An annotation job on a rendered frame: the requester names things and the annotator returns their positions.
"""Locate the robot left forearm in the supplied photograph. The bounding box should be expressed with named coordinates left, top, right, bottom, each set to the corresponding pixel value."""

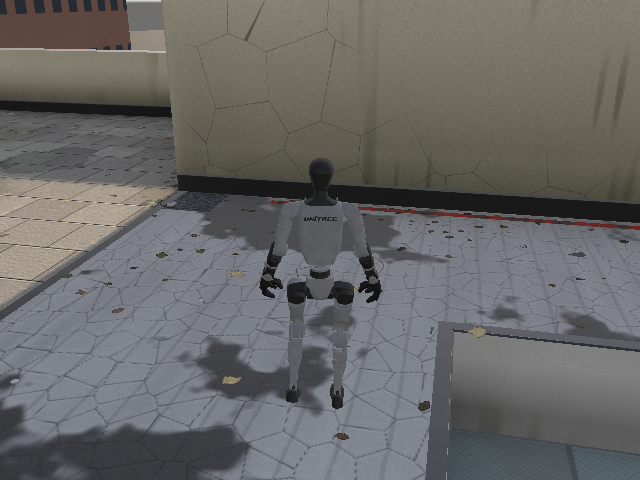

left=262, top=241, right=282, bottom=281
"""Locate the robot right forearm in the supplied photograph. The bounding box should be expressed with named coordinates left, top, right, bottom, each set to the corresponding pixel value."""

left=359, top=242, right=379, bottom=284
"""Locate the right robot thigh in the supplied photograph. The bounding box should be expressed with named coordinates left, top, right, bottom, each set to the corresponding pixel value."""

left=331, top=279, right=354, bottom=348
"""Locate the robot right hand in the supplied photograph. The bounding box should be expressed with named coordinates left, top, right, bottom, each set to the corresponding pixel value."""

left=358, top=280, right=382, bottom=303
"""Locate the robot left hand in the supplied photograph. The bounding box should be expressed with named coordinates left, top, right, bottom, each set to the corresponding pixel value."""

left=259, top=277, right=283, bottom=298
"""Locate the right robot upper arm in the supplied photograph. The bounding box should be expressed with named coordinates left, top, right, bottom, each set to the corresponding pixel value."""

left=341, top=202, right=369, bottom=258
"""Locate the left robot upper arm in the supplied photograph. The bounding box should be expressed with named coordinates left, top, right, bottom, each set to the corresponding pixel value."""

left=272, top=201, right=300, bottom=257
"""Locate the robot torso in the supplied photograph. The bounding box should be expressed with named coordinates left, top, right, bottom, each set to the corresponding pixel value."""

left=297, top=197, right=344, bottom=300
